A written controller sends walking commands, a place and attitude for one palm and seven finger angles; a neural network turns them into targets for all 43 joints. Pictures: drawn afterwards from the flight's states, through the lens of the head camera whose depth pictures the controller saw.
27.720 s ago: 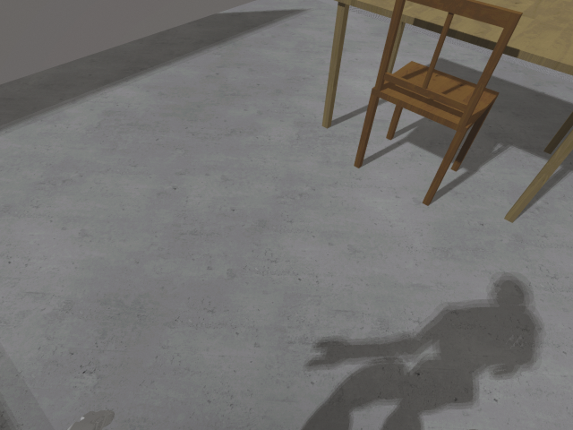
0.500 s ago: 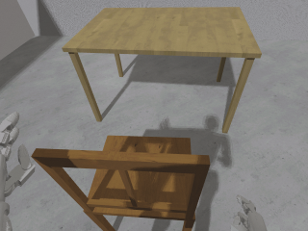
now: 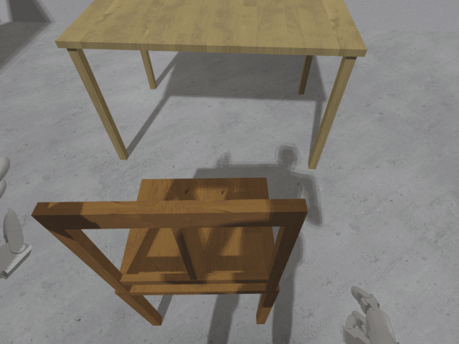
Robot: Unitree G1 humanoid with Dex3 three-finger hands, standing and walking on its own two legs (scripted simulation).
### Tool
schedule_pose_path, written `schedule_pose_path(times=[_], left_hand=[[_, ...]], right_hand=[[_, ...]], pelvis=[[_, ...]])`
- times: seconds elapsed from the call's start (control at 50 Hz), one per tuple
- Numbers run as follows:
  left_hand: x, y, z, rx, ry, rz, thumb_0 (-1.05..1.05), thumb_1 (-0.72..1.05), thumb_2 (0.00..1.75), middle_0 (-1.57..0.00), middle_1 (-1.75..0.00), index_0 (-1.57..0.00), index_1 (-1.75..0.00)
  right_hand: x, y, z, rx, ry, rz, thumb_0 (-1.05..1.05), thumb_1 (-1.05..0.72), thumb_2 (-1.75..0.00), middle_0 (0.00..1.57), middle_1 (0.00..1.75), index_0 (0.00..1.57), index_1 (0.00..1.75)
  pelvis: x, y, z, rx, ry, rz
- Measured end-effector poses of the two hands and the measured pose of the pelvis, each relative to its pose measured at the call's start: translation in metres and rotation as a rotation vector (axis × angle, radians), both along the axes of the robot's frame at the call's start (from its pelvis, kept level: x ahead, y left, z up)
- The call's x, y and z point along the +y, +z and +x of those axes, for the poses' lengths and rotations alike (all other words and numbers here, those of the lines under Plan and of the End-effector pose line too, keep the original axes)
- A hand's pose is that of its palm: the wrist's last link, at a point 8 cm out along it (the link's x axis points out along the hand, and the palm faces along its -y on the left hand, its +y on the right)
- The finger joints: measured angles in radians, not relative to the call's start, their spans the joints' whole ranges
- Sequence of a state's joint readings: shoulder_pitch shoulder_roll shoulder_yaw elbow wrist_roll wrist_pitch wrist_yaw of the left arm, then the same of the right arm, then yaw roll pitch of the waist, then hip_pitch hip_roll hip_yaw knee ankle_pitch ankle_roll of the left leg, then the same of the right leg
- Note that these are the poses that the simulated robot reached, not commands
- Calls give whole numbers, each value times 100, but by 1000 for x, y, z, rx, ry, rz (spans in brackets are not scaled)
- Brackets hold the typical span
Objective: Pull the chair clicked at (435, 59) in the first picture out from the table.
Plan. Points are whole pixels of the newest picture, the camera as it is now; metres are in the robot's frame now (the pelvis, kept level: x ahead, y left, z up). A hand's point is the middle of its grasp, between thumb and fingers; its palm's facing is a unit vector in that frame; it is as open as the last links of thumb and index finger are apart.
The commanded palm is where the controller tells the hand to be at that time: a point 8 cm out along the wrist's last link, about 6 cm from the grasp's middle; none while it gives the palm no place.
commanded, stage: step back with the hand held close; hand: left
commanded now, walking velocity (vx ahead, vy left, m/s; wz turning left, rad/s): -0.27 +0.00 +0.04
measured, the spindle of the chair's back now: (186, 254) +0.30 +0.11 -0.08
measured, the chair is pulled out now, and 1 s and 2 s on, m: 0.66 0.66 0.66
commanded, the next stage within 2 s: stop stepping back and stand still in 1.50 s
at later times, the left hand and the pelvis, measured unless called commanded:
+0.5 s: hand out of the picture +0.16 +0.27 +0.16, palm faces +0.48 -0.72 -0.50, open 7.4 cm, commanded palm +0.09 +0.30 +0.18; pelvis -0.04 +0.00 -0.01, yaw +1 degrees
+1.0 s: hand (11, 285) +0.16 +0.25 +0.16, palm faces +0.45 -0.76 -0.46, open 7.4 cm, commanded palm +0.08 +0.30 +0.18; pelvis -0.05 -0.01 -0.02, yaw +2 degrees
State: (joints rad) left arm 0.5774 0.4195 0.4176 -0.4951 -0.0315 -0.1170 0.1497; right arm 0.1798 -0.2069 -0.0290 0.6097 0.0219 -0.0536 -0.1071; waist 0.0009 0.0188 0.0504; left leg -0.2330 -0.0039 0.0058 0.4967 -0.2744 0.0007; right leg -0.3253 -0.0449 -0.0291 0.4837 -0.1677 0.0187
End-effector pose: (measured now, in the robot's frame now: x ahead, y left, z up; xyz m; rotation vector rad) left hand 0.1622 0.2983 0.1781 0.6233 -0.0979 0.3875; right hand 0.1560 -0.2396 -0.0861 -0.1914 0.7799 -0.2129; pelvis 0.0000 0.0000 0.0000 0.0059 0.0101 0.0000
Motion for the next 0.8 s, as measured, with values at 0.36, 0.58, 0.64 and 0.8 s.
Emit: schedule_pose_path(times=[0.36, 0.58, 0.64, 0.8], left_hand=[[9, -3, -45, -106, 31, -12, 2, 88, 90, -21, -30, -21, -31], [4, 0, -46, -151, 14, 3, 2, 88, 90, -21, -30, -21, -31], [3, -1, -45, -144, -6, 0, 2, 88, 90, -21, -30, -21, -31], [5, 5, -45, -151, -20, 82, 2, 88, 90, -21, -30, -21, -31]], right_hand=[[6, 5, -43, -35, 52, -43, 1, -90, -90, 20, 30, 20, 30], [4, -3, -45, -25, 70, -38, 1, -90, -90, 20, 30, 20, 30], [3, -2, -45, -10, 68, -49, 1, -90, -90, 20, 30, 20, 30], [2, -1, -39, -41, 57, -53, 1, -90, -90, 20, 30, 20, 30]], pelvis=[[3, -7, -38, 3, 15, -21], [0, -13, -44, 15, 16, -23], [1, -12, -45, 26, 16, -26], [-2, -17, -43, 26, 31, -21]])
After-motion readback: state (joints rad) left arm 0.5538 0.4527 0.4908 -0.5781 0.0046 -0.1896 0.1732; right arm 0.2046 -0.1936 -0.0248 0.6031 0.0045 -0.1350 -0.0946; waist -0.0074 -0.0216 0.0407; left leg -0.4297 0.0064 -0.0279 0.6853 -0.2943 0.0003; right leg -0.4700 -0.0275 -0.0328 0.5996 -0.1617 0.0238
